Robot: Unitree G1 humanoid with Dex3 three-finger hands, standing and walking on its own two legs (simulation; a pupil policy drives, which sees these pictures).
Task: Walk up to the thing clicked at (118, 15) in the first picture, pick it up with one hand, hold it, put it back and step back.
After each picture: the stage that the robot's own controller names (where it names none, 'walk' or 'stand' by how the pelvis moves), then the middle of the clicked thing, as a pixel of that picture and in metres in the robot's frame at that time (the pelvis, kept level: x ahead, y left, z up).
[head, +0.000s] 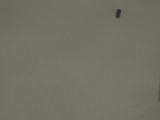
stand; (118, 13) +2.10 -0.51 -0.72
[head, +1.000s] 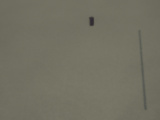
walk; (91, 21) +1.99 -0.01 -0.69
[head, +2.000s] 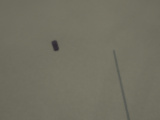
walk; (55, 45) +1.34 +0.40 -0.71
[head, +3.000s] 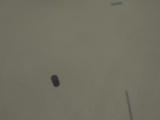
walk; (55, 81) +0.87 +0.36 -0.72
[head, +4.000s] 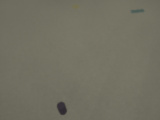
walk; (62, 108) +0.54 +0.25 -0.70
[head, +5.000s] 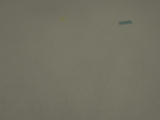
stand; out of the picture +0.35 +0.25 -0.70
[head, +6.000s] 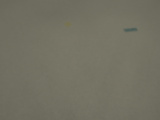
stand; out of the picture +0.33 +0.22 -0.72
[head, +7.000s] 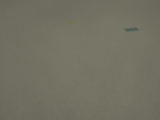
stand; out of the picture +0.34 +0.22 -0.73
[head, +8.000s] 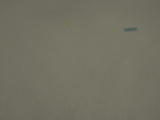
stand; out of the picture +0.33 +0.23 -0.73
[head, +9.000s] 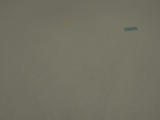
stand; out of the picture +0.32 +0.23 -0.73
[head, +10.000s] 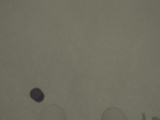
go down; (37, 95) +0.37 +0.25 -0.49
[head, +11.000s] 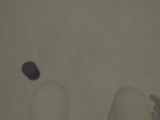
go down; (31, 71) +0.40 +0.28 -0.32
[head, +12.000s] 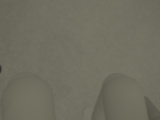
close in; out of the picture +0.37 +0.31 -0.24
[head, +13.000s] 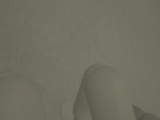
close; out of the picture +0.36 +0.32 -0.21
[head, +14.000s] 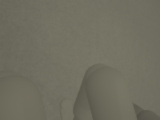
lift; out of the picture +0.35 +0.33 -0.22
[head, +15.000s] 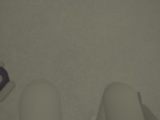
lift; out of the picture +0.30 +0.29 -0.09
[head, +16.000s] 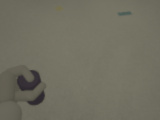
hold; (32, 88) +0.33 +0.19 +0.03
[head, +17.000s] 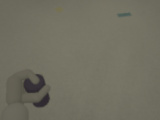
hold; (37, 91) +0.33 +0.18 +0.00
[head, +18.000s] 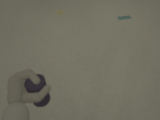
hold; (38, 91) +0.33 +0.18 +0.00
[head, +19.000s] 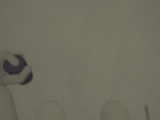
crouch; (19, 70) +0.39 +0.23 -0.08
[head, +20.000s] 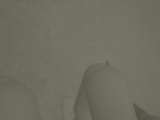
lower; out of the picture +0.38 +0.33 -0.22
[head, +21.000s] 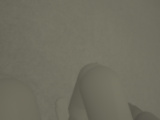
lower; out of the picture +0.38 +0.34 -0.22
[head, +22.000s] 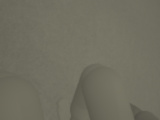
lower; out of the picture +0.37 +0.34 -0.22
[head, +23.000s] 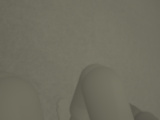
lower; out of the picture +0.37 +0.33 -0.22
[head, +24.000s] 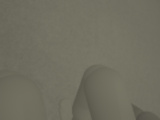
loosen; out of the picture +0.35 +0.32 -0.22
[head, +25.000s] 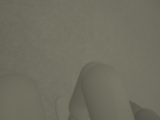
withdraw; out of the picture +0.35 +0.31 -0.22
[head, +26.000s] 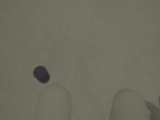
walk; (42, 75) +0.41 +0.25 -0.36
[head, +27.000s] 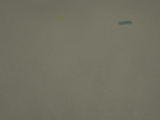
stand; out of the picture +0.33 +0.21 -0.66
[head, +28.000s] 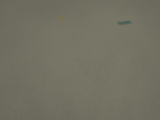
stand; out of the picture +0.34 +0.23 -0.67
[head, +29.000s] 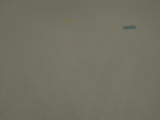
stand; out of the picture +0.35 +0.21 -0.71
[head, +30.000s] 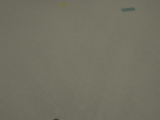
walk; out of the picture +0.38 +0.21 -0.70
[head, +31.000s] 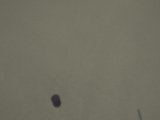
walk; (56, 101) +0.52 +0.24 -0.69
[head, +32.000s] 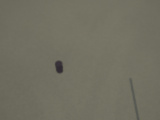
walk; (59, 67) +0.84 +0.22 -0.69
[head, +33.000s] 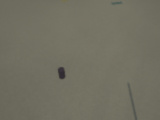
stand; (61, 73) +0.95 +0.25 -0.71
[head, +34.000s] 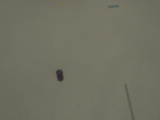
stand; (59, 75) +0.97 +0.26 -0.72
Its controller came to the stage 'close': yes
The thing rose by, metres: 0.71
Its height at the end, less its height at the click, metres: +0.00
